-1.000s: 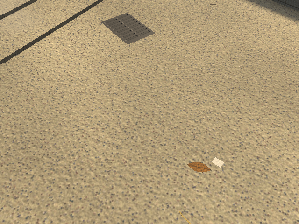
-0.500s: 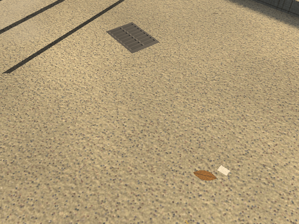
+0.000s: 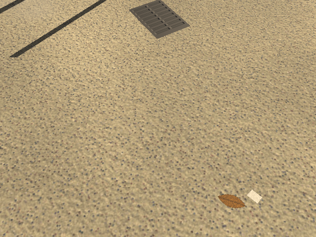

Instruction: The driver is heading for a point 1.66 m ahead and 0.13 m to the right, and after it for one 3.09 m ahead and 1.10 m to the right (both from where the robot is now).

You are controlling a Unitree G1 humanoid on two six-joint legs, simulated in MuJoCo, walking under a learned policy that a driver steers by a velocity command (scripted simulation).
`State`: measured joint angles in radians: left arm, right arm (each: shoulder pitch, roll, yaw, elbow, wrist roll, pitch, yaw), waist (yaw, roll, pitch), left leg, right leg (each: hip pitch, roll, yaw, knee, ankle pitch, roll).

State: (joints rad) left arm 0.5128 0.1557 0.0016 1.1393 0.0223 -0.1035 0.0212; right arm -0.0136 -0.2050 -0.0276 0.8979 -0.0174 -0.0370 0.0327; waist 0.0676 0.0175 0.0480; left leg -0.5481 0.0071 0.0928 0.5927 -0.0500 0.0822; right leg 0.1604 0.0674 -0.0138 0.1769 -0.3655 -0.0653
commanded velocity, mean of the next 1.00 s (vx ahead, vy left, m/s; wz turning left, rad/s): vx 0.49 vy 0.00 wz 0.00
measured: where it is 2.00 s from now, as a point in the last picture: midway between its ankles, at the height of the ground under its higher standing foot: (165, 114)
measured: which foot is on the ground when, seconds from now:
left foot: up 0.00-0.02, down 0.04-0.56, up 0.58-0.98, down 1.00-1.00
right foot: down 0.00-0.08, up 0.10-0.54, down 0.56-1.00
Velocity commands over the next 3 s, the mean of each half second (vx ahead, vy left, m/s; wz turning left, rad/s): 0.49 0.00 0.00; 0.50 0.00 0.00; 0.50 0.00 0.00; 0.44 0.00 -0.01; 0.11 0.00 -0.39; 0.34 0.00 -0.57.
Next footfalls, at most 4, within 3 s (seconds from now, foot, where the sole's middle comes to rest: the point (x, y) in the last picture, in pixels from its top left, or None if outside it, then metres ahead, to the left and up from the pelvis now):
0.04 left None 0.19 0.08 -0.77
0.56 right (197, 232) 0.48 -0.09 -0.80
1.00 left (152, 172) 0.76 0.12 -0.82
1.56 right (184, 124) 1.07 -0.03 -0.84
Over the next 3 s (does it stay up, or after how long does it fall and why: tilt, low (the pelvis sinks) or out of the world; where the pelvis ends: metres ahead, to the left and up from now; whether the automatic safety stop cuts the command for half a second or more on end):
stays up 1.28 0.04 -0.08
